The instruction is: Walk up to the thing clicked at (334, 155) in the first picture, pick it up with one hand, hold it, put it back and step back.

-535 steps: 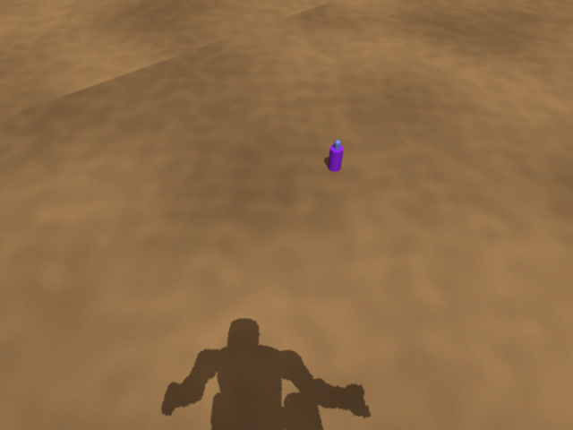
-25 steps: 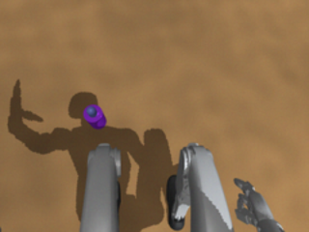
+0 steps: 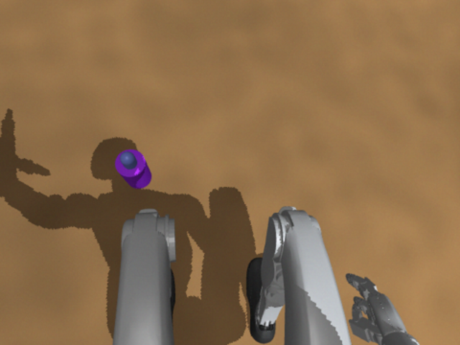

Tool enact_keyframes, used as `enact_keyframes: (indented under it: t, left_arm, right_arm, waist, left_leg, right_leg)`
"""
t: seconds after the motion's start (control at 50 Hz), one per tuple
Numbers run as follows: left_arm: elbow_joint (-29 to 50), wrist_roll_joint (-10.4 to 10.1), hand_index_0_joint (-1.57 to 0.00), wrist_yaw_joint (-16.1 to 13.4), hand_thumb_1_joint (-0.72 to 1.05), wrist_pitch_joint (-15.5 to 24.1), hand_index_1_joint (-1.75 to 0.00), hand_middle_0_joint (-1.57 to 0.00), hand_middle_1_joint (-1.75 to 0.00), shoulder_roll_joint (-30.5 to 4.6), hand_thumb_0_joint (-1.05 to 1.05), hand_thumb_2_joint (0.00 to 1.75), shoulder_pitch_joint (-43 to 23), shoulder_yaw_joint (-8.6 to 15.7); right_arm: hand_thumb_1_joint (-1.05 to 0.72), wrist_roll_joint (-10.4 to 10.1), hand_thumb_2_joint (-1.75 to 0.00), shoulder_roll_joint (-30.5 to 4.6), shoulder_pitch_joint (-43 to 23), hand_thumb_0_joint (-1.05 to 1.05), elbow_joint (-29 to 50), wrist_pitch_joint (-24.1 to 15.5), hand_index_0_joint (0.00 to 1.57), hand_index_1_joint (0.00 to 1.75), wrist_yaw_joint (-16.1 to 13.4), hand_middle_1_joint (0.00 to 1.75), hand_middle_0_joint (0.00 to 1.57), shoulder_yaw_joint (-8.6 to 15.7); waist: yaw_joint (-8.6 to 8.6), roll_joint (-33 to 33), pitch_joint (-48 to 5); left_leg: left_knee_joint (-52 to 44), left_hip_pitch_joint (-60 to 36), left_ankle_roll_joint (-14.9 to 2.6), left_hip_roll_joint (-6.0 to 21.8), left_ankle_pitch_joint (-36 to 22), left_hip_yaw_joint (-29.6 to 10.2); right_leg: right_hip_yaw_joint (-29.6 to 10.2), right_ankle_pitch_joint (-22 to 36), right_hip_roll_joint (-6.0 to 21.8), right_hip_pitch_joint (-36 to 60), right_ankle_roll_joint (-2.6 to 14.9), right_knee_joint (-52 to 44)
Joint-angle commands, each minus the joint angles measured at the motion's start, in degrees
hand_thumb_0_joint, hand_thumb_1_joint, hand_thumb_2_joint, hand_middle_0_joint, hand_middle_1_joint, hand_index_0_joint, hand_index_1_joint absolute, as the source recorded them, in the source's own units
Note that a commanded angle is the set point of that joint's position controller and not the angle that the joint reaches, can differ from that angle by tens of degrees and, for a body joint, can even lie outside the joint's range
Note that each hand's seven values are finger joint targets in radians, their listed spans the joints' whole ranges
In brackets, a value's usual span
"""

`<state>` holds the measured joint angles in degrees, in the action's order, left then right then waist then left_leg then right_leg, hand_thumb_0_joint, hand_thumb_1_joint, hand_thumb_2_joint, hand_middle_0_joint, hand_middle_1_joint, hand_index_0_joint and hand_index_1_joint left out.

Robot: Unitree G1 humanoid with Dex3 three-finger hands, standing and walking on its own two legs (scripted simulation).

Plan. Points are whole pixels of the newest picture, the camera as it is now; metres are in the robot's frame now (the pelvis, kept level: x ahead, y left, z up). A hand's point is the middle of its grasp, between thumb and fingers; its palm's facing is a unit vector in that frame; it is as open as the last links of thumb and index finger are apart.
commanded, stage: go down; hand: left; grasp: from the side
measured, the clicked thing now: (133, 167) +0.46 +0.22 -0.30
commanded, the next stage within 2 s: approach in 0.40 s
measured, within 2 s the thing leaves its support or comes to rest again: neither
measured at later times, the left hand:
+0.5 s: hand out of the picture +0.39 +0.40 -0.01, palm faces +0.17 -0.98 -0.10, open 17.2 cm
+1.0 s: hand (59, 168) +0.41 +0.34 -0.19, palm faces +0.08 -1.00 +0.04, open 17.3 cm
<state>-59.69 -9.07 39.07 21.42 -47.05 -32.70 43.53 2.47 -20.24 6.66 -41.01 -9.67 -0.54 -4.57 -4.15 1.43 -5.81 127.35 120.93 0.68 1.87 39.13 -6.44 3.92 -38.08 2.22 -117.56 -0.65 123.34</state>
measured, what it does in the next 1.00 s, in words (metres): lowers itself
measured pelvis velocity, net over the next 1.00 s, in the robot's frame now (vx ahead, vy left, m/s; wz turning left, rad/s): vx -0.01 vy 0.01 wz -0.09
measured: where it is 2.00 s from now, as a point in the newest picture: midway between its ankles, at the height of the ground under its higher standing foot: (211, 318)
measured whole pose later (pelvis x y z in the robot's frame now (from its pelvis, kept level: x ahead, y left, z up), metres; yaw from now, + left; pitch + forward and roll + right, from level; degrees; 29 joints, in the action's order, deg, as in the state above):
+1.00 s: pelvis -0.01 +0.01 -0.08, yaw -5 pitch +24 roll -11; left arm -76.1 -12.5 40.1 43.1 -50.3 -37.4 43.7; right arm 9.5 -21.6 -3.3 -37.0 -9.0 2.4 -15.8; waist -10.7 10.0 7.0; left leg 144.0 128.5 1.0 2.0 40.6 -12.8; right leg 7.9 -36.9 0.1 -123.1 -1.7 135.6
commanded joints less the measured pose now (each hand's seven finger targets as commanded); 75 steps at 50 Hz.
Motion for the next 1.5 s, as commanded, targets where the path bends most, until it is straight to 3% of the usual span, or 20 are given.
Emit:
enact_keyframes:
  t: [0.0, 0.12, 0.18, 0.26, 0.3, 0.38, 0.46, 0.54, 0.6, 0.76, 0.86, 0.92, 0.96, 1.08, 1.12, 1.18, 1.24, 1.26, 1.34, 1.48]
  left_arm:
    - [11.8, -2.3, -0.03, -0.4, -0.50, 3.1, -0.06, -0.04, -0.06, -24.9, 0.00, 0.08, -10.5, 4.7]
    - [11.5, -2.5, -0.03, -0.2, -0.48, 3.4, -0.06, -0.04, -0.06, -25.3, 0.00, 0.08, -10.6, 5.1]
    - [10.0, -2.7, -0.03, 0.5, -0.47, 3.6, -0.07, -0.04, -0.06, -23.3, 0.00, 0.08, -11.7, 3.9]
    - [7.8, -2.9, -0.02, 0.9, -0.47, 3.9, -0.07, -0.04, -0.06, -23.0, 0.00, 0.10, -11.2, 4.0]
    - [10.1, -3.0, -0.03, 1.0, -0.47, 4.3, -0.07, -0.04, -0.06, -25.7, 0.00, 0.09, -13.1, 5.2]
    - [7.7, -2.7, -0.03, 1.3, -0.47, 4.2, -0.07, -0.04, -0.06, -24.5, 0.00, 0.09, -12.5, 4.6]
    - [9.8, -3.1, -0.03, 1.4, -0.48, 4.4, -0.06, -0.04, -0.06, -26.9, 0.00, 0.08, -14.5, 5.6]
    - [5.0, -3.5, -0.04, 2.1, -0.53, 4.6, -0.09, -0.07, -0.07, -23.8, 0.00, 0.05, -11.2, 5.0]
    - [1.8, -5.4, -0.05, 3.1, -0.54, 7.2, -0.08, -0.07, -0.07, -19.5, 0.00, 0.03, -11.3, 3.4]
    - [-4.3, -7.8, -0.04, 4.3, -0.47, 17.9, -0.08, -0.06, -0.07, -18.1, 0.00, 0.05, -15.5, 0.4]
    - [-5.5, -6.0, -0.04, 1.9, -0.51, 23.3, -0.09, -0.06, -0.07, -26.7, 0.00, 0.06, -15.4, 3.4]
    - [-6.7, -5.7, -0.03, 0.9, -0.50, 26.0, -0.10, -0.05, -0.08, -24.7, 0.00, 0.08, -15.3, 2.4]
    - [-4.4, -4.8, -0.04, -0.4, -0.52, 28.1, -0.10, -0.06, -0.08, -27.4, 0.00, 0.07, -15.9, 3.8]
    - [-9.0, -4.2, -0.04, -3.2, -0.56, 31.4, -0.11, -0.06, -0.10, -15.5, 0.00, 0.07, -13.5, -4.3]
    - [-11.1, -4.3, -0.05, -4.8, -0.61, 32.7, -0.08, -0.06, -0.07, -12.6, 0.00, 0.02, -13.8, -6.8]
    - [-11.9, -4.7, -0.07, -8.4, -0.61, 35.2, -0.07, -0.07, -0.08, -14.5, 0.00, 0.00, -14.1, -5.4]
    - [-13.7, -4.2, -0.07, -12.8, -0.61, 37.8, -0.08, -0.07, -0.08, -12.3, 0.00, 0.01, -14.7, -6.1]
    - [-12.3, -3.8, -0.07, -14.3, -0.61, 38.9, -0.08, -0.07, -0.08, -14.4, 0.00, 0.00, -14.8, -4.3]
    - [-12.2, -1.2, -0.07, -19.2, -0.60, 41.2, -0.07, -0.06, -0.08, -14.2, 0.00, 0.02, -13.4, -4.6]
    - [-13.4, 0.9, -0.06, -22.4, -0.57, 41.9, -0.05, -0.06, -0.06, -7.9, 0.00, 0.00, -13.8, -12.5]
  right_arm:
    - [-0.92, -0.3, -0.91, -13.1, 7.7, 0.00, 3.1, -1.0, 0.20, 0.30, -1.2, 0.30, 0.20, 4.5]
    - [-0.92, -0.5, -0.91, -13.5, 7.5, 0.00, 2.7, -1.0, 0.20, 0.30, -1.2, 0.30, 0.20, 4.4]
    - [-0.92, -0.4, -0.91, -13.9, 7.7, 0.00, 2.8, -1.1, 0.20, 0.30, -1.1, 0.30, 0.20, 4.5]
    - [-0.91, -0.2, -0.91, -13.7, 7.7, 0.00, 2.5, -0.9, 0.20, 0.30, -0.9, 0.30, 0.20, 3.9]
    - [-0.91, 0.0, -0.91, -14.1, 7.7, 0.00, 2.6, -0.7, 0.20, 0.30, -1.0, 0.30, 0.20, 4.0]
    - [-0.91, 0.0, -0.91, -14.0, 7.5, 0.00, 2.8, -0.7, 0.20, 0.30, -0.8, 0.30, 0.20, 3.9]
    - [-0.91, 0.3, -0.91, -14.1, 7.6, 0.00, 2.8, -0.4, 0.20, 0.30, -0.7, 0.30, 0.20, 3.6]
    - [-0.91, 0.4, -0.91, -14.0, 7.1, 0.00, 2.8, -0.4, 0.20, 0.30, -0.6, 0.30, 0.20, 2.9]
    - [-0.91, 0.6, -0.90, -14.2, 5.9, 0.00, 3.5, -0.9, 0.20, 0.30, -0.3, 0.30, 0.20, 2.3]
    - [-0.90, 2.8, -0.90, -16.1, 1.4, 0.00, 5.2, -2.3, 0.20, 0.30, 0.7, 0.30, 0.20, -0.8]
    - [-0.91, 5.2, -0.90, -17.4, -1.3, 0.00, 6.1, -1.0, 0.20, 0.30, 1.5, 0.30, 0.20, -4.2]
    - [-0.91, 6.9, -0.91, -18.4, -3.8, 0.00, 6.0, 0.2, 0.20, 0.30, 1.7, 0.30, 0.20, -5.8]
    - [-0.92, 8.3, -0.91, -19.0, -4.5, 0.00, 5.7, 0.9, 0.20, 0.30, 1.8, 0.30, 0.20, -6.8]
    - [-0.93, 10.8, -0.91, -19.8, -7.7, 0.00, 5.4, 2.6, 0.20, 0.30, 2.4, 0.30, 0.20, -9.1]
    - [-0.94, 11.3, -0.91, -19.8, -8.9, 0.00, 5.9, 2.9, 0.20, 0.30, 2.7, 0.30, 0.20, -10.0]
    - [-0.95, 12.2, -0.91, -20.3, -10.2, 0.00, 6.5, 3.7, 0.20, 0.30, 3.3, 0.30, 0.20, -11.8]
    - [-0.94, 13.2, -0.91, -20.4, -11.9, 0.00, 7.5, 4.6, 0.20, 0.30, 4.0, 0.30, 0.20, -13.3]
    - [-0.95, 13.6, -0.91, -20.7, -11.9, 0.00, 7.5, 4.8, 0.20, 0.30, 4.3, 0.30, 0.20, -13.5]
    - [-0.94, 15.0, -0.91, -20.6, -12.2, 0.00, 7.6, 6.0, 0.20, 0.30, 5.2, 0.30, 0.20, -14.3]
    - [-0.94, 16.2, -0.90, -21.1, -14.1, 0.00, 9.1, 7.4, 0.20, 0.30, 5.9, 0.30, 0.20, -14.8]
  waist:
    - [2.80, -12.9, -36.3]
    - [2.77, -14.2, -34.6]
    - [0.93, -14.3, -33.9]
    - [1.11, -13.2, -33.5]
    - [1.80, -14.8, -34.7]
    - [0.92, -13.3, -34.2]
    - [1.17, -13.5, -35.5]
    - [0.19, -11.3, -32.2]
    - [-1.70, -9.2, -28.6]
    - [-4.68, -8.9, -25.7]
    - [-3.59, -14.6, -28.3]
    - [-4.61, -19.1, -26.8]
    - [-4.65, -22.4, -28.5]
    - [-9.04, -24.2, -22.4]
    - [-10.68, -20.3, -20.6]
    - [-10.87, -18.5, -19.8]
    - [-11.41, -17.6, -17.4]
    - [-10.55, -18.1, -17.7]
    - [-10.83, -20.1, -16.3]
    - [-14.48, -17.8, -10.9]
  left_leg:
    - [-16.4, -26.2, -2.08, -0.8, -7.3, 3.6]
    - [-16.8, -27.0, -1.85, -0.5, -7.2, 2.4]
    - [-16.4, -27.5, -1.76, -0.5, -6.7, 1.7]
    - [-15.4, -26.4, -1.81, -0.5, -8.2, 2.1]
    - [-15.0, -27.4, -1.75, -0.5, -9.2, 2.3]
    - [-14.9, -26.4, -1.83, -0.5, -7.2, 2.2]
    - [-13.3, -25.0, -2.11, -0.7, -8.4, 3.3]
    - [-12.1, -22.1, -2.27, -0.8, -8.6, 3.0]
    - [-10.2, -19.7, -2.39, -0.6, -7.4, 2.3]
    - [-4.8, -17.2, -1.80, 0.1, -4.7, 1.0]
    - [-2.3, -19.4, -0.91, 0.7, -6.9, 0.6]
    - [-1.7, -22.5, -0.17, 1.4, -7.7, -0.5]
    - [-0.7, -25.8, 0.49, 1.7, -10.9, -1.3]
    - [1.0, -26.9, 1.61, 2.3, -13.3, -4.0]
    - [2.6, -23.8, 1.18, 2.2, -11.8, -4.6]
    - [4.2, -21.7, 0.90, 2.1, -12.2, -5.4]
    - [4.4, -20.3, 1.02, 2.2, -11.4, -6.2]
    - [4.5, -20.9, 1.08, 2.3, -10.9, -6.3]
    - [4.7, -20.0, 1.41, 2.2, -10.3, -6.2]
    - [4.4, -15.7, 0.91, 2.4, -4.6, -7.3]
  right_leg:
    - [1.0, 5.5, -2.1, 17.4, 2.90, -12.5]
    - [1.7, 5.7, -2.0, 14.4, 3.13, -10.7]
    - [2.0, 5.5, -1.9, 12.9, 3.09, -10.4]
    - [1.8, 6.3, -1.9, 13.7, 3.07, -9.9]
    - [1.7, 7.1, -1.9, 13.8, 3.17, -9.5]
    - [1.9, 5.5, -2.0, 13.4, 2.92, -9.9]
    - [1.5, 6.5, -2.0, 15.4, 2.82, -9.8]
    - [2.1, 6.6, -2.2, 14.7, 2.71, -9.2]
    - [2.8, 5.9, -2.6, 12.4, 2.56, -8.3]
    - [4.8, 4.6, -3.6, 10.0, 2.35, -4.2]
    - [5.7, 6.3, -4.1, 12.4, 2.49, -0.7]
    - [6.9, 7.5, -4.3, 10.9, 2.56, 1.3]
    - [7.5, 9.6, -4.4, 11.6, 2.55, 2.4]
    - [10.2, 11.3, -4.7, 8.3, 2.51, 5.0]
    - [10.9, 11.5, -5.0, 9.2, 2.13, 4.8]
    - [11.6, 12.8, -5.4, 12.1, 1.66, 5.2]
    - [12.5, 12.4, -5.6, 12.8, 1.42, 5.6]
    - [12.7, 12.1, -5.8, 12.8, 1.43, 5.7]
    - [13.2, 12.6, -6.1, 14.5, 1.31, 5.8]
    - [14.6, 9.9, -6.4, 12.1, 1.11, 5.0]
